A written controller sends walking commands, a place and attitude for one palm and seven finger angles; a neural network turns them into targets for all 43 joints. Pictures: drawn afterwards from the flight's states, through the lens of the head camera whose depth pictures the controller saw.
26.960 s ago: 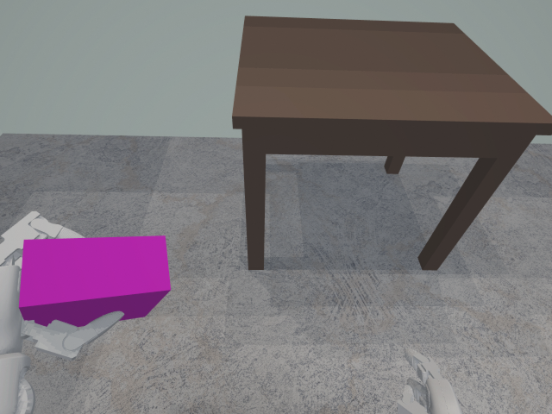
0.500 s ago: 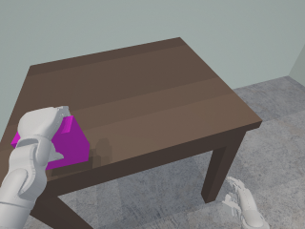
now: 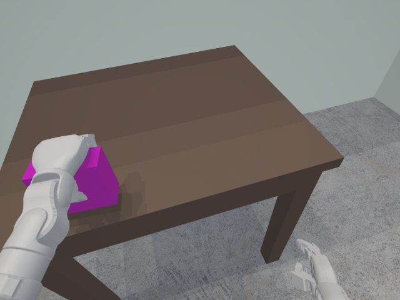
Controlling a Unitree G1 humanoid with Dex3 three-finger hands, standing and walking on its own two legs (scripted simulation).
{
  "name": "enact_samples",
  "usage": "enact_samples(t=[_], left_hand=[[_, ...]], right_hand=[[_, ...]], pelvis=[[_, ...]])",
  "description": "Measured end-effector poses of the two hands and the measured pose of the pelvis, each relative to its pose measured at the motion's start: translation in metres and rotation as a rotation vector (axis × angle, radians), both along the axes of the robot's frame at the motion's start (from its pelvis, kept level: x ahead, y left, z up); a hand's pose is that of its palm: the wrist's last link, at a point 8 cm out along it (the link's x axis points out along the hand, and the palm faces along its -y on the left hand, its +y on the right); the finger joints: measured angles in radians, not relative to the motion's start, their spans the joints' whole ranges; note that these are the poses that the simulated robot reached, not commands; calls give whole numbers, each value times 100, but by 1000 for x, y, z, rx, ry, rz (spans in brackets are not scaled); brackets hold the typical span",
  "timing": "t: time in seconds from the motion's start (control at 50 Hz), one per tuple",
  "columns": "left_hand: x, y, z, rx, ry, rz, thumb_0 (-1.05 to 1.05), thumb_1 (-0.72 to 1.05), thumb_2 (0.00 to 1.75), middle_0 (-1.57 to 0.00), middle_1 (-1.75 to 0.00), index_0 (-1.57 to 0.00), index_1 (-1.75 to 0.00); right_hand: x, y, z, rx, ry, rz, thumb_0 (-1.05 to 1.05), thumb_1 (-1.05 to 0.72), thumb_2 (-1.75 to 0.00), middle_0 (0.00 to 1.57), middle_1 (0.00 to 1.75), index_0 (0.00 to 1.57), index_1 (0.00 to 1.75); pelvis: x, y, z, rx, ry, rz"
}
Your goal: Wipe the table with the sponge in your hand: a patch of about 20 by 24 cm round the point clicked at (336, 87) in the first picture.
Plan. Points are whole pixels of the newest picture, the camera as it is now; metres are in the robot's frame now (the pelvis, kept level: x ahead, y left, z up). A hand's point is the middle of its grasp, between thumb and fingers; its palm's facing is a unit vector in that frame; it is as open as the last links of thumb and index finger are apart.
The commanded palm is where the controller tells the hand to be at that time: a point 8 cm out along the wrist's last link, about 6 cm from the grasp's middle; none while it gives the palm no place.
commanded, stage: move the sponge above the wiping area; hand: left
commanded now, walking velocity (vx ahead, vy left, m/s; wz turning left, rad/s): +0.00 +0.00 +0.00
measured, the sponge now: (80, 188) +0.29 +0.31 +0.06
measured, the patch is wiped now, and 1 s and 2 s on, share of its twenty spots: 0.00 0.00 0.00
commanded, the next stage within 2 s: none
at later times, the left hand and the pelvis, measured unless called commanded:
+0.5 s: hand (74, 167) +0.30 +0.30 +0.12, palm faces +0.06 -0.02 -1.00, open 10.2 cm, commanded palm +0.27 +0.31 +0.19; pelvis +0.01 +0.00 +0.00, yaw +0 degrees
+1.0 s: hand (71, 161) +0.31 +0.31 +0.13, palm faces +0.08 +0.00 -1.00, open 10.2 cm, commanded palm +0.27 +0.32 +0.20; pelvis +0.00 -0.01 +0.00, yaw +0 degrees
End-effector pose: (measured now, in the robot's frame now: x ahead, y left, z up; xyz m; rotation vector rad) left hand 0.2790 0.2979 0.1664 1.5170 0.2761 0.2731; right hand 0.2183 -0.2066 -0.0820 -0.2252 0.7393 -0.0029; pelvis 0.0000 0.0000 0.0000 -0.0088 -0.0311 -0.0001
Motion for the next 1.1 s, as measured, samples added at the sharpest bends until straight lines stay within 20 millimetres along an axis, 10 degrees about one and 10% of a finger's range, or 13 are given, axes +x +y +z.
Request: enact_samples(t=[0.24, 0.48, 0.7, 0.92, 1.1], left_hand=[[-5, 29, 4, -1, 14, 162, 0, -52, 103, -72, -133, -73, -133], [-1, -3, 4, 9, -41, -29, 0, -52, 103, -72, -133, -74, -133], [-11, 29, 15, 3, 0, 201, 0, -52, 103, -72, -133, -73, -133], [-1, -9, -2, 7, 12, -59, 0, -52, 103, -72, -133, -74, -133], [2, 32, 32, 36, -91, 164, 0, -52, 103, -72, -133, -73, -133]], right_hand=[[-6, -14, -7, 9, 41, -35, 1, -90, -90, 20, 30, 20, 30], [2, -12, -1, -4, 5, -22, 1, -90, -90, 20, 30, 20, 30], [7, -11, -2, 35, 8, -19, 1, -90, -90, 20, 30, 20, 30], [2, -15, 0, -19, -2, -15, 1, -90, -90, 20, 30, 20, 30], [-8, -19, -7, 26, 46, -45, 1, -90, -90, 20, 30, 20, 30]], pelvis=[[6, -1, 0, 0, 12, 3], [7, -4, -1, 1, 5, -3], [5, -7, 0, 3, 6, 6], [3, -9, -1, 0, -2, 8], [5, -9, 0, 2, 10, -11]])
